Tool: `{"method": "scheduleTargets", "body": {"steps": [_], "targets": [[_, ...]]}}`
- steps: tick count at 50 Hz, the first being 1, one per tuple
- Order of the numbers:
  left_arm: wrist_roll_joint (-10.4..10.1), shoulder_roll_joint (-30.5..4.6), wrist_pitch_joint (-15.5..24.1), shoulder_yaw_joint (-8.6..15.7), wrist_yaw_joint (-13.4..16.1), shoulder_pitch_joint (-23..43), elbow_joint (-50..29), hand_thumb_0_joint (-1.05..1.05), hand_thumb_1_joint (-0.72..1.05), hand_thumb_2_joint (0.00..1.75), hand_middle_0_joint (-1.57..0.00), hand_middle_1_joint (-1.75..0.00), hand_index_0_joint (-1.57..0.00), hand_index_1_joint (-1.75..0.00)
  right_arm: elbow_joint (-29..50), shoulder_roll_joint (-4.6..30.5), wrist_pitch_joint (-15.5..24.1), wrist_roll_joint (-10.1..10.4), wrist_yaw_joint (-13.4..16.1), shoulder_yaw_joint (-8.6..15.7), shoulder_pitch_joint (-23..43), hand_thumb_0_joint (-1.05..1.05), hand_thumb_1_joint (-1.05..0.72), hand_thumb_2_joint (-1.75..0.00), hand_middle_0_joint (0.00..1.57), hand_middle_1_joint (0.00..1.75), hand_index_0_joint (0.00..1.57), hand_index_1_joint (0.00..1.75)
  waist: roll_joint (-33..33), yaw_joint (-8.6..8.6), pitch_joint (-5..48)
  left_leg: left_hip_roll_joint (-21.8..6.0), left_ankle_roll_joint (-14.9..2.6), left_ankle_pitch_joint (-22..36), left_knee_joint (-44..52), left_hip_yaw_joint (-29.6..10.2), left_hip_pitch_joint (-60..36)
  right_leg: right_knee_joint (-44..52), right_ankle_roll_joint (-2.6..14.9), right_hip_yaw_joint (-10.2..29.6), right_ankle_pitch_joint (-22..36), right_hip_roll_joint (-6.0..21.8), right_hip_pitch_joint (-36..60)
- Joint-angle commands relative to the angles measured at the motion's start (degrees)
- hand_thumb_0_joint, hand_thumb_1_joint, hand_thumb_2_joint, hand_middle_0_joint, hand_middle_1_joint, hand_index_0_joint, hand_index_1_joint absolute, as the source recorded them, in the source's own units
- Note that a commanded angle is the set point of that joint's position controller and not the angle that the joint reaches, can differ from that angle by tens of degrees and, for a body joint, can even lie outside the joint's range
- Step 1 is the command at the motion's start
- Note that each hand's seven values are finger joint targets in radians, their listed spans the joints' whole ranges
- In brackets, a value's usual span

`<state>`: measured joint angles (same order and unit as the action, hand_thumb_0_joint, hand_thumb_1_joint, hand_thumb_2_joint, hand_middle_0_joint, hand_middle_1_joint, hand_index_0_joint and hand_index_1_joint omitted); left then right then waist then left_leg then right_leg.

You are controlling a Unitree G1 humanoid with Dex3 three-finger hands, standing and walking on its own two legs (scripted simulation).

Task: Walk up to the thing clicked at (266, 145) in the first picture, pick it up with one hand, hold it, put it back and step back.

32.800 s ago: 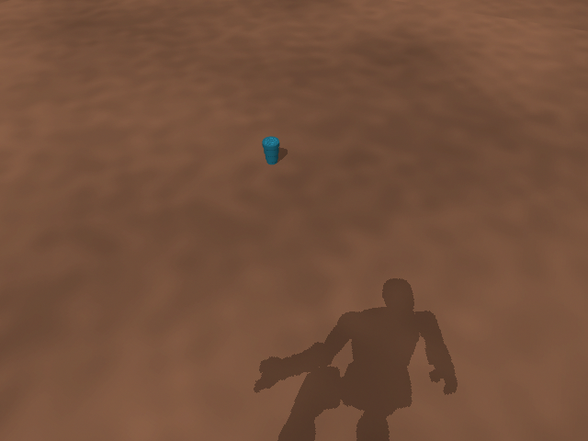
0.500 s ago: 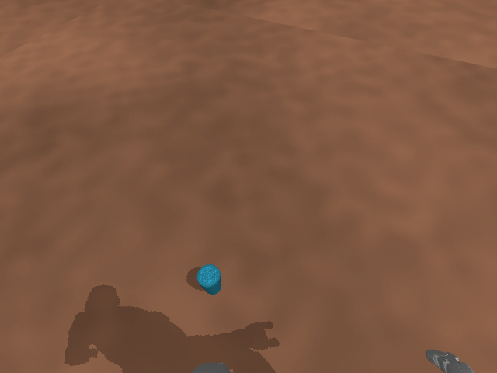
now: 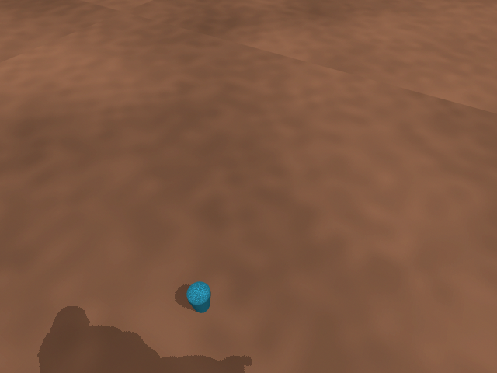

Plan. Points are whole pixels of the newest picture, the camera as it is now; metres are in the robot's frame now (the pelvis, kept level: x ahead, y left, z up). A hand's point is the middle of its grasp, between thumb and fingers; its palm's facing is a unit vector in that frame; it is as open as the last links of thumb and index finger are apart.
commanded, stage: walk up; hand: left
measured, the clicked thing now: (200, 299) +0.50 +0.19 -0.71
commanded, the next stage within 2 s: stand in 1.12 s
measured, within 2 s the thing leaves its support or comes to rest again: neither
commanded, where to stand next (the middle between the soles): +0.12 -0.03 m, yaw -1 degrees
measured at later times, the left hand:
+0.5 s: hand out of the picture +0.11 +0.25 -0.14, palm faces +0.02 -0.93 -0.37, open 7.4 cm
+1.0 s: hand out of the picture +0.09 +0.25 -0.14, palm faces +0.03 -0.93 -0.36, open 7.4 cm
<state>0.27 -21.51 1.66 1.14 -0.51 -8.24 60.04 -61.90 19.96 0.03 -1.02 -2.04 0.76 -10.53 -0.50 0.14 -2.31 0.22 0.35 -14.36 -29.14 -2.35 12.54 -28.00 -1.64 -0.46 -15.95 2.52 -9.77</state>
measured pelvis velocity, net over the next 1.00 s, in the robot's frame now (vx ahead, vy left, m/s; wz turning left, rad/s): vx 0.01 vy -0.01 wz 0.03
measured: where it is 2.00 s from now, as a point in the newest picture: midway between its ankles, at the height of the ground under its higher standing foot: outside the picture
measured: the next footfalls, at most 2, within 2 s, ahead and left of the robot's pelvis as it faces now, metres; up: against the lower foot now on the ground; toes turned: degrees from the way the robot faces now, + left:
none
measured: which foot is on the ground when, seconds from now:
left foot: down 0.00-1.00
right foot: down 0.00-1.00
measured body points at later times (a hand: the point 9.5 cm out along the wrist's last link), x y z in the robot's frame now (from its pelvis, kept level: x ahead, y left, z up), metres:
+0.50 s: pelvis +0.01 -0.01 +0.01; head +0.02 -0.01 +0.46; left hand +0.11 +0.30 -0.11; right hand +0.12 -0.31 -0.12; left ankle +0.02 +0.12 -0.74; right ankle -0.01 -0.15 -0.74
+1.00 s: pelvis +0.01 -0.01 +0.01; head +0.02 -0.01 +0.46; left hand +0.09 +0.30 -0.12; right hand +0.09 -0.31 -0.13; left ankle +0.02 +0.12 -0.74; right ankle -0.01 -0.15 -0.74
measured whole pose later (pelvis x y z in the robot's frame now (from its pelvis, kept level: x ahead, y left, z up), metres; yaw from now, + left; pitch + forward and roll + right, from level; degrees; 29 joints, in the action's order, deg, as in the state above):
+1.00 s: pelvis +0.01 -0.01 +0.01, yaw +2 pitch -3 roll +0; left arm 0.8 -20.0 0.9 1.6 -0.2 -5.4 65.0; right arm -65.5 19.9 -0.4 -0.7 -0.9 0.9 -6.7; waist 0.9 0.2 -2.9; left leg 0.0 1.1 -11.2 -21.4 -4.3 7.6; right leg -19.9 -1.5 -2.6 -13.2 2.4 -3.9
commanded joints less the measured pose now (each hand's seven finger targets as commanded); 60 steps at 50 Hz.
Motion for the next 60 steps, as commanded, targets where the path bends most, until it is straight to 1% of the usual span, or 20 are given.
{"method": "scheduleTargets", "body": {"steps": [1,5,8,11,14,16,18,22,25,28,31,38,41,43,45,54,55,56,57,60], "targets": [[-0.3,-12.1,1.6,2.3,1.1,2.8,-2.1,0.0,0.9,0.9,-0.2,-0.3,-0.2,-0.3,3.6,13.1,2.2,0.6,1.6,2.3,5.3,0.0,-0.9,-0.9,0.2,0.3,0.2,0.3,4.9,-0.91,4.8,-5.9,-2.23,13.4,7.7,-6.0,-0.8,6.5,3.78,3.9,10.7,3.8,4.4],[-0.2,-12.0,1.3,1.8,1.4,3.9,-1.4,0.0,0.9,0.9,-0.2,-0.3,-0.2,-0.3,2.7,13.5,2.0,1.0,2.0,2.7,5.3,0.0,-0.9,-0.9,0.2,0.3,0.2,0.3,3.7,-0.51,8.4,-6.6,-2.67,21.9,6.9,-5.0,-5.4,6.3,3.16,2.1,15.9,4.4,6.3],[-0.1,-12.0,1.2,1.9,1.5,4.2,-0.4,0.0,0.9,0.9,-0.2,-0.3,-0.2,-0.3,2.5,12.8,1.7,1.2,2.1,2.7,6.2,0.0,-0.9,-0.9,0.2,0.3,0.2,0.3,1.8,-0.46,7.9,-6.6,-2.89,23.9,6.2,-4.3,-6.0,7.0,2.92,1.6,18.1,4.6,6.7],[0.0,-11.9,1.1,1.8,1.5,5.1,0.1,0.0,0.9,0.9,-0.2,-0.3,-0.2,-0.3,2.0,12.7,1.3,1.2,2.2,2.8,6.9,0.0,-0.9,-0.9,0.2,0.3,0.2,0.3,0.5,-0.16,7.2,-6.2,-2.64,22.7,6.6,-3.8,-6.4,7.1,3.08,1.9,19.2,5.1,6.4],[0.1,-11.6,0.8,1.7,1.5,6.8,0.5,0.0,0.9,0.9,-0.2,-0.3,-0.2,-0.3,1.5,12.3,1.1,1.0,2.2,2.7,7.4,0.0,-0.9,-0.9,0.2,0.3,0.2,0.3,0.2,0.1,4.1,-6.0,-2.32,18.8,8.6,-4.2,-4.5,8.4,2.75,1.7,14.7,4.7,5.4],[0.2,-11.6,0.8,1.7,1.4,6.7,0.8,0.0,0.9,0.9,-0.2,-0.3,-0.2,-0.3,1.6,12.5,1.0,0.9,2.0,2.6,8.6,0.0,-0.9,-0.9,0.2,0.3,0.2,0.3,0.4,-0.18,3.2,-5.9,-2.35,17.1,9.0,-4.4,-4.3,9.3,2.58,1.6,12.9,4.5,4.7],[0.3,-11.7,0.9,1.9,1.5,6.8,1.3,0.0,0.9,0.9,-0.2,-0.3,-0.2,-0.3,1.4,12.2,1.0,0.9,1.9,2.6,8.8,0.0,-0.9,-0.9,0.2,0.3,0.2,0.3,-0.4,-0.22,3.3,-5.8,-2.19,17.3,8.9,-4.2,-5.0,9.8,2.65,1.8,12.9,4.6,4.6],[0.5,-11.7,1.1,2.1,1.5,6.8,1.6,0.0,0.9,0.9,-0.2,-0.3,-0.2,-0.3,1.3,12.2,1.0,0.8,1.8,2.5,9.1,0.0,-0.9,-0.9,0.2,0.3,0.2,0.3,-0.7,-0.11,4.9,-5.7,-2.17,18.7,8.4,-3.7,-6.4,10.2,2.44,1.7,15.7,4.9,6.0],[0.5,-11.9,1.0,2.2,1.4,7.3,1.4,0.0,0.9,0.9,-0.2,-0.3,-0.2,-0.3,1.2,12.2,0.9,0.7,1.8,2.4,9.4,0.0,-0.9,-0.9,0.2,0.3,0.2,0.3,0.1,-0.14,4.6,-5.5,-1.83,17.3,9.1,-3.6,-6.6,10.4,2.5,2.0,14.8,5.2,5.6],[0.5,-11.8,0.9,2.3,1.4,7.7,1.4,0.0,0.9,0.9,-0.2,-0.3,-0.2,-0.3,1.0,12.1,0.7,0.6,1.8,2.4,9.6,0.0,-0.9,-0.9,0.2,0.3,0.2,0.3,0.5,-0.12,3.3,-5.4,-1.7,14.8,9.8,-3.9,-5.4,11.2,2.53,1.9,11.4,4.7,5.0],[0.7,-11.8,0.8,2.4,1.3,7.7,1.2,0.0,0.9,0.9,-0.2,-0.3,-0.2,-0.3,0.9,12.0,0.8,0.6,1.9,2.2,9.6,0.0,-0.9,-0.9,0.2,0.3,0.2,0.3,0.8,-0.18,3.0,-5.1,-1.66,12.1,10.8,-4.2,-4.2,11.7,2.49,2.1,9.5,4.8,5.6],[0.6,-11.4,0.6,2.6,1.1,6.6,1.4,0.0,0.9,0.9,-0.2,-0.3,-0.2,-0.3,0.4,12.0,1.0,0.6,2.0,2.1,8.6,0.0,-0.9,-0.9,0.2,0.3,0.2,0.3,1.2,-0.47,4.4,-5.3,-1.67,14.0,10.8,-4.7,-4.7,11.2,2.62,1.8,9.6,4.5,6.8],[0.8,-11.3,0.5,2.8,1.1,6.5,1.3,0.0,0.9,0.9,-0.2,-0.3,-0.2,-0.3,0.4,12.1,1.0,0.5,2.1,2.1,8.2,0.0,-0.9,-0.9,0.2,0.3,0.2,0.3,1.0,-0.36,4.1,-5.3,-1.86,12.3,11.0,-4.9,-3.3,11.4,2.6,1.4,8.8,4.3,7.6],[0.7,-11.2,0.5,2.8,1.1,6.2,1.4,0.0,0.9,0.9,-0.2,-0.3,-0.2,-0.3,0.2,12.0,1.0,0.6,2.1,2.1,7.6,0.0,-0.9,-0.9,0.2,0.3,0.2,0.3,0.8,-0.36,4.0,-5.4,-1.78,13.4,11.0,-5.0,-3.7,11.4,2.71,1.5,8.9,4.4,7.5],[0.6,-11.1,0.4,2.8,1.1,6.4,1.3,0.0,0.9,0.9,-0.2,-0.3,-0.2,-0.3,0.2,12.0,1.0,0.5,2.2,2.1,7.7,0.0,-0.9,-0.9,0.2,0.3,0.2,0.3,1.0,-0.37,3.2,-5.1,-1.71,12.8,11.2,-5.0,-2.9,11.6,2.65,1.5,8.8,4.4,7.3],[0.5,-11.0,0.4,2.8,1.1,6.4,1.0,0.0,0.9,0.9,-0.2,-0.3,-0.2,-0.3,0.3,11.8,1.1,0.6,2.2,2.0,6.7,0.0,-0.9,-0.9,0.2,0.3,0.2,0.3,0.9,-0.25,3.5,-5.1,-1.61,15.5,10.9,-5.1,-3.5,11.1,2.55,1.2,10.6,4.3,7.6],[0.6,-11.1,0.4,2.9,1.2,5.9,0.8,0.0,0.9,0.9,-0.2,-0.3,-0.2,-0.3,0.6,12.2,1.0,0.5,2.2,2.1,6.9,0.0,-0.9,-0.9,0.2,0.3,0.2,0.3,0.8,-0.39,3.8,-5.3,-1.94,15.0,10.7,-5.1,-3.4,11.2,2.56,1.0,10.5,4.3,7.9],[0.1,-10.5,0.0,2.3,1.2,5.2,1.1,0.0,0.9,0.9,-0.2,-0.3,-0.2,-0.3,1.1,11.9,1.4,0.5,2.6,1.8,7.8,0.0,-0.9,-0.9,0.2,0.3,0.2,0.3,-0.6,-0.59,1.9,-6.9,-1.3,20.2,11.5,-5.9,-4.7,10.7,2.39,1.9,14.3,5.1,5.4],[0.0,-10.0,-0.1,2.1,1.1,4.6,1.3,0.0,0.9,0.9,-0.2,-0.3,-0.2,-0.3,1.2,12.3,1.5,0.7,2.6,1.8,7.8,0.0,-0.9,-0.9,0.2,0.3,0.2,0.3,0.1,-0.61,2.3,-7.0,-1.06,21.9,11.2,-5.9,-5.8,10.9,2.17,1.5,14.7,4.9,5.4],[0.0,-10.3,-0.1,2.0,1.1,4.9,0.9,0.0,0.9,0.9,-0.2,-0.3,-0.2,-0.3,1.0,12.5,1.6,0.6,2.8,1.7,6.9,0.0,-0.9,-0.9,0.2,0.3,0.2,0.3,0.9,-0.4,3.9,-6.9,-0.92,21.4,11.3,-5.1,-6.0,10.9,2.24,2.0,15.4,5.3,6.7]]}}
